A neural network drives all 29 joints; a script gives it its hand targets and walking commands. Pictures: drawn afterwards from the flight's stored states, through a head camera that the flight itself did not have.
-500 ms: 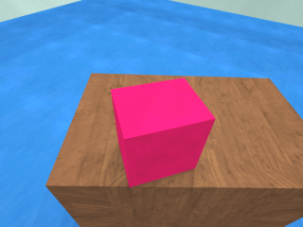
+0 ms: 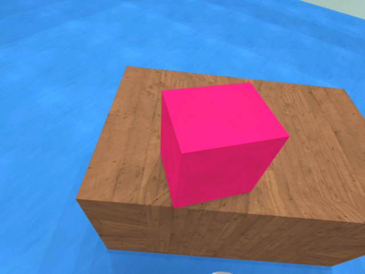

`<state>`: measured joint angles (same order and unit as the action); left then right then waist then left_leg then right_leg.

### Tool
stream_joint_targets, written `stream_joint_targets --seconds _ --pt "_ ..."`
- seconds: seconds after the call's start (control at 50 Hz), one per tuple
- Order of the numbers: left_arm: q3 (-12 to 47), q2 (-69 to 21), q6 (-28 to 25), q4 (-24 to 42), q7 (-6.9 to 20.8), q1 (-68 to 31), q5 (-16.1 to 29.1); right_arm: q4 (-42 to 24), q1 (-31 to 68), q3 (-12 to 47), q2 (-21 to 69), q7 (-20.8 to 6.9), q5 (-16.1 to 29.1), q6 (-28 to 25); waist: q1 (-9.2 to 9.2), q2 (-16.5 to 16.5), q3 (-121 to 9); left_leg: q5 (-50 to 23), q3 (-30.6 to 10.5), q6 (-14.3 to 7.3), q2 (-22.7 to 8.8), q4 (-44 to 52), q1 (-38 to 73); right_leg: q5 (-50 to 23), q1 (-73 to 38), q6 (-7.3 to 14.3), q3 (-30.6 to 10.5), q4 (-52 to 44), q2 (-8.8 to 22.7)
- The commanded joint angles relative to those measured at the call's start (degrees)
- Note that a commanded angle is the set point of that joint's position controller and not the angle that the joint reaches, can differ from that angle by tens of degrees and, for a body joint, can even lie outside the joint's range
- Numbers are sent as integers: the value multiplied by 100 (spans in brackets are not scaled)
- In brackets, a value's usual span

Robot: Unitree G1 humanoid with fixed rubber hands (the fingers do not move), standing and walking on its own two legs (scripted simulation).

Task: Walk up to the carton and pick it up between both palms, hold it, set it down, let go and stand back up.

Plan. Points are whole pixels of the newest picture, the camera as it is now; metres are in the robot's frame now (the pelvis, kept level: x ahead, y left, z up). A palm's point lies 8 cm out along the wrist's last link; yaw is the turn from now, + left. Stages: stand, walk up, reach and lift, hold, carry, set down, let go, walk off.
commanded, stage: stand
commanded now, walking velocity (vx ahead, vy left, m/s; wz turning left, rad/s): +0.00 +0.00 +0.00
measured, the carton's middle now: (211, 146) +0.48 -0.06 -0.05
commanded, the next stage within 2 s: none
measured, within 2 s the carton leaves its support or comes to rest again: neither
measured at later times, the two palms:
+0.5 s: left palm out of the picture +0.00 +0.23 -0.11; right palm out of the picture -0.06 -0.28 -0.13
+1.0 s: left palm out of the picture -0.06 +0.25 -0.13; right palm out of the picture -0.09 -0.29 -0.11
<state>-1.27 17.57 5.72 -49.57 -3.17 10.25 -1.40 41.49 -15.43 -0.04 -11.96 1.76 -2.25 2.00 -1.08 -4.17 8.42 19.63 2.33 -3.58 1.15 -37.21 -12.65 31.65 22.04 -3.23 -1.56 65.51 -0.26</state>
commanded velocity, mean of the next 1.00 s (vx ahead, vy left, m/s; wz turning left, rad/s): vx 0.00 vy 0.00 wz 0.00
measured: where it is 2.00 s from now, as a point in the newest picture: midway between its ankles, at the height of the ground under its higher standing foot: outside the picture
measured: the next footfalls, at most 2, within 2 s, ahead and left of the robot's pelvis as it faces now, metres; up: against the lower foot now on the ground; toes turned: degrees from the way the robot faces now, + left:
right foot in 0.32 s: -0.03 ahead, -0.14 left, +0.00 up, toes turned -1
left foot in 0.64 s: -0.10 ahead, +0.12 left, +0.00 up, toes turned +0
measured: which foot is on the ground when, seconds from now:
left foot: down 0.00-0.38, up 0.40-0.62, down 0.64-1.00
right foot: up 0.00-0.30, down 0.32-0.68, up 0.70-0.96, down 0.98-1.00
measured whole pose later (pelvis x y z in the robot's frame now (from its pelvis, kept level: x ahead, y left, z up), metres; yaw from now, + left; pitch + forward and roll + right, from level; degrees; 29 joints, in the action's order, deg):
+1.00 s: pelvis -0.14 -0.02 -0.01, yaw +0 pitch -2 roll +0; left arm -3.8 15.9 1.8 -45.6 -0.1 14.2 -1.8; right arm 42.6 -19.0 -2.8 -15.3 0.8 -1.8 0.7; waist 0.4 -1.4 7.6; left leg 22.5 -1.1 1.3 -1.7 -41.4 -16.4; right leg 20.2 16.2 -1.2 0.3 38.7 1.6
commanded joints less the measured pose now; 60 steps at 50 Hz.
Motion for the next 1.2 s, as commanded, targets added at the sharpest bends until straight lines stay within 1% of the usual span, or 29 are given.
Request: stream_joint_targets --seconds 0.0,0.1,0.14,0.18,0.26,0.28,0.32,0.34,0.38,0.4,0.46,0.52,0.58,0.6,0.62,0.64,0.66,0.7,0.74,0.78,0.86,0.92,0.94,0.96,0.98,1.0,1.02,1.08,1.18 --pt "-208 518 -147 324 54 216 -90 -422 -174 -469 -1401 105 74 -39 152 1063 -502 -3791 -1421 -494 -1523 1498 577 -634 398 -75 -267 231 82" --pt "-292 434 -179 608 139 -37 -74 -367 -751 -483 -1310 105 24 -116 433 1045 -698 -1986 -1948 -1162 -1653 1493 1069 348 716 -13 -226 -695 108" --pt "-292 447 -205 654 135 -218 -46 -389 -646 -451 -1290 96 32 -91 492 949 -601 -2355 -2005 -1183 -1677 1502 813 123 470 -2 -179 -1144 130" --pt "-263 394 -229 633 147 82 -13 -442 -468 -479 -1446 69 5 -72 354 1313 -798 -2261 -1941 -1081 -1641 1456 729 -146 45 24 -112 -1677 215" --pt "-246 371 -335 497 252 796 24 -483 176 -451 -1438 -43 136 -74 -191 1022 -954 -484 -1577 -553 -1323 1359 -834 -1688 -1851 259 44 -3625 146" --pt "-270 532 -371 429 279 893 8 -484 147 -381 -1248 -78 165 -74 -222 628 -955 511 -1357 -237 -1062 1277 -1320 -1737 -2137 418 -260 -3978 273" --pt "-405 1235 -415 582 295 151 34 -584 -69 -377 -904 -55 268 -57 -78 -1173 -631 1605 -61 333 290 -1302 -1034 546 -268 1562 -2576 -5281 1961" --pt "-407 1248 -454 743 184 -415 -19 -588 229 -506 -1235 -35 145 43 -5 -1153 -73 1244 -798 251 54 -2598 -747 155 939 1887 -2685 -5621 2275" --pt "-226 671 -561 833 134 -524 -58 -256 -232 -552 -1273 -132 122 81 148 -307 -102 948 -812 332 148 -2551 -1016 -1659 18 1536 -1546 -5082 1540" --pt "-215 684 -576 814 103 -562 -60 -148 -481 -514 -1109 -141 128 77 190 -401 -169 770 -775 375 157 -2550 -1064 -2232 -178 1471 -1343 -4930 1452" --pt "-290 718 -544 735 144 -311 -47 -39 -790 -557 -1055 -143 94 25 144 -509 -307 574 -607 496 -50 -2200 -1120 -892 -500 1402 -1239 -4959 1265" --pt "-319 638 -526 623 146 -173 -28 -232 -495 -548 -926 -157 133 -49 36 -810 -250 936 -597 531 -381 -902 -908 -878 -556 1392 -1261 -4751 1339" --pt "-393 763 -464 652 206 -115 -81 -93 -1302 -619 -953 -151 106 -162 326 -726 -666 408 -329 336 -260 1213 273 -971 -533 1203 -989 -3850 1153" --pt "-332 511 -455 608 245 166 -82 8 -1455 -675 -1084 -148 45 -232 319 -121 -718 132 -624 242 -296 1851 601 -506 -353 993 -726 -3139 849" --pt "-205 124 -451 694 255 477 7 -74 -1182 -716 -1513 -146 -53 -273 140 1329 -728 665 -2163 -25 -1167 2237 567 -288 395 598 -134 -2099 382" --pt "-287 228 -411 804 199 295 -18 -179 -610 -846 -1897 -150 32 -213 153 2040 -212 851 -3209 -611 -1839 2423 -615 104 610 308 207 -1324 -145" --pt "-329 530 -362 859 161 -44 -58 -189 -175 -850 -1915 -116 41 -181 260 2189 408 781 -3785 -1211 -2330 2912 -1753 -10 237 313 -183 -472 80" --pt "-385 489 -379 845 250 161 -113 -122 -518 -659 -1311 -75 -68 -312 149 1385 58 -33 -2809 -1282 -1988 2242 -332 604 720 331 -371 -116 144" --pt "-358 473 -435 816 255 107 -91 -235 -295 -582 -1409 -3 -30 -279 190 1390 56 -1238 -2357 -1054 -1753 1849 -219 -226 998 242 -268 -15 216" --pt "-399 417 -449 903 323 130 -106 -158 -568 -589 -1362 -38 27 -289 223 1098 -236 -733 -2213 -1006 -1552 1772 129 -128 876 207 -183 -453 254" --pt "-355 284 -505 1144 339 -172 -35 -183 -788 -627 -1417 -32 52 -280 452 1503 -520 -1609 -2055 -966 -1458 1250 992 -27 1011 133 73 -1954 310" --pt "-360 306 -608 1004 270 809 -25 -339 -447 -632 -1490 -49 32 -197 -39 1707 -978 -2596 -1486 -597 -1150 265 261 -1559 -876 260 446 -3759 82" --pt "-386 425 -624 918 233 1063 -45 -394 -242 -585 -1398 -73 67 -169 -179 1544 -1027 -2217 -1362 -362 -1045 -143 -237 -2421 -1483 286 297 -4297 158" --pt "-439 748 -650 886 205 1083 -128 -464 -436 -474 -980 -92 111 -185 -125 498 -1204 -1427 -1014 -50 -707 -942 -900 -2500 -2126 492 -645 -4584 810" --pt "-516 1140 -642 978 224 887 -162 -607 -797 -381 -568 -106 135 -179 113 -928 -1183 1510 -377 328 17 -1602 -1894 -3172 -2306 1136 -2281 -4592 2000" --pt "-699 1409 -591 968 260 1086 -178 -619 -723 -555 -955 -26 -45 -47 -228 -1004 -1184 2969 -657 186 -89 -2624 -1497 -1922 -1353 2134 -2684 -4618 2527" --pt "-604 1243 -593 1080 265 743 -186 -706 -239 -577 -1179 -6 -22 -13 -221 -969 -690 2398 -1007 246 -235 -2973 -1738 -1372 -692 2303 -3022 -4909 2557" --pt "-363 781 -613 1190 124 482 -195 -463 -339 -543 -1015 -104 167 -78 -21 -291 -196 1145 -909 435 -172 -2458 -2105 -4777 -1465 1692 -1267 -4320 1913" --pt "-390 783 -464 1231 235 438 -56 -570 -363 -541 -854 -121 135 -156 -64 -1273 -490 658 -291 559 -315 -569 -1008 -4943 -1258 1442 -363 -3592 1414"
